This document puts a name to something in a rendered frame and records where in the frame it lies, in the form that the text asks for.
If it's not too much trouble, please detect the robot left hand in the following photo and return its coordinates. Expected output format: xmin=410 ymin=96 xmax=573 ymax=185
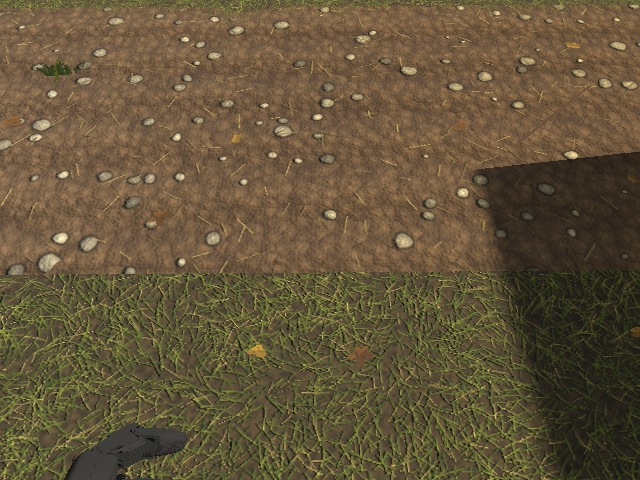
xmin=64 ymin=423 xmax=187 ymax=480

